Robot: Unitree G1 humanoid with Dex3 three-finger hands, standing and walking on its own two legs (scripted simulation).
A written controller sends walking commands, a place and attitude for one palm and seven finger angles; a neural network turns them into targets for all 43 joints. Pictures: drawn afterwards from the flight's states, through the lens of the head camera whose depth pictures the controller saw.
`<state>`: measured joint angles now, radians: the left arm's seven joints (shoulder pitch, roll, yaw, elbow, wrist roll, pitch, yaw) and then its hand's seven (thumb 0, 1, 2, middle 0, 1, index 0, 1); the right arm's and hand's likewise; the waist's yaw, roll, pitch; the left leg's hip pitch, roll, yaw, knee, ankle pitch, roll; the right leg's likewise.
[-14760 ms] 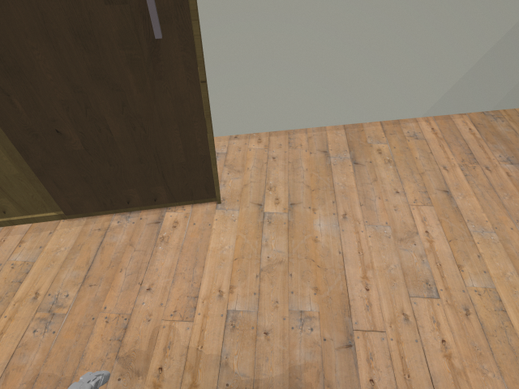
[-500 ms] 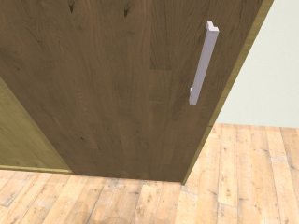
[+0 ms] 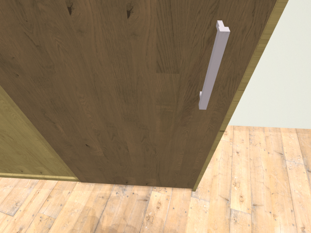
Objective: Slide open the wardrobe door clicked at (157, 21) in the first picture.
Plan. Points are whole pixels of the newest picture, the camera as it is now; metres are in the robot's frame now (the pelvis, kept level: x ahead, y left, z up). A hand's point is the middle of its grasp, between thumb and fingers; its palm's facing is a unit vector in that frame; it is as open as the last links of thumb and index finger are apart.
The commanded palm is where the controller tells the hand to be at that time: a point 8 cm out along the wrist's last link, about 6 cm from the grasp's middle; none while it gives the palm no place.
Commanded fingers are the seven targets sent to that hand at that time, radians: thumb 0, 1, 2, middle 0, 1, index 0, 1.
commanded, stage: look again from close up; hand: right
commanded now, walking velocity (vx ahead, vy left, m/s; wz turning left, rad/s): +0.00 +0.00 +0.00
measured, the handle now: (210, 70) +0.45 -0.11 +0.19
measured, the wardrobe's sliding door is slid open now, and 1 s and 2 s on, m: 0.00 0.00 0.00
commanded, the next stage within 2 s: raise the hand with hooked fingers in 0.80 s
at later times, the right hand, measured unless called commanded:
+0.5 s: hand out of the picture +0.00 -0.16 -0.18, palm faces +0.02 +0.98 -0.18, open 7.4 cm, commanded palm none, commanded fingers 0.00 -0.90 -0.90 0.20 0.30 0.20 0.30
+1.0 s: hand out of the picture +0.08 -0.18 -0.12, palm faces +0.22 +0.95 -0.24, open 7.3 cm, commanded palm +0.10 -0.21 -0.05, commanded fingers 0.00 -0.76 -0.84 0.21 0.39 0.21 0.39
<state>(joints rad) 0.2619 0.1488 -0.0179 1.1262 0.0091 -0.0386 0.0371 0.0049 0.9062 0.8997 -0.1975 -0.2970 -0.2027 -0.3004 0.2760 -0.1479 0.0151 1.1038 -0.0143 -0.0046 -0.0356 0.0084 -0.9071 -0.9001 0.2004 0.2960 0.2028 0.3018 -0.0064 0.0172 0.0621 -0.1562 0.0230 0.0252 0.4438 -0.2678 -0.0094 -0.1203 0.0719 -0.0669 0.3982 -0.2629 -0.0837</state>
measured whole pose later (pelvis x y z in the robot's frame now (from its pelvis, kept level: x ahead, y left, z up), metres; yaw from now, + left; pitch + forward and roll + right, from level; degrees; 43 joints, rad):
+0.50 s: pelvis +0.00 +0.01 +0.00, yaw +0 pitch -1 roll +0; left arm 0.27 0.14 -0.02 1.14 0.01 -0.04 0.04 0.00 0.90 0.90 -0.20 -0.30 -0.20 -0.30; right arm 0.27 -0.15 0.01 1.10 -0.01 -0.01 -0.04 0.01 -0.91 -0.90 0.20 0.30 0.20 0.30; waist -0.01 0.02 0.06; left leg -0.15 0.02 0.03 0.43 -0.26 0.00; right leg -0.11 0.07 -0.06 0.38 -0.25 -0.07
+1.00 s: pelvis -0.01 +0.02 +0.00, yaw -1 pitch +0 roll -2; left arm 0.35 0.17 -0.03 0.95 -0.02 -0.17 0.07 0.01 0.91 0.90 -0.20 -0.30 -0.20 -0.30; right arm 0.48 -0.20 -0.03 0.42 0.10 0.07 -0.11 0.04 -0.94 -0.89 0.21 0.30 0.21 0.31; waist -0.02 0.03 0.03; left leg -0.22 0.03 0.04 0.54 -0.30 0.02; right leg -0.16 0.08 -0.06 0.43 -0.26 -0.05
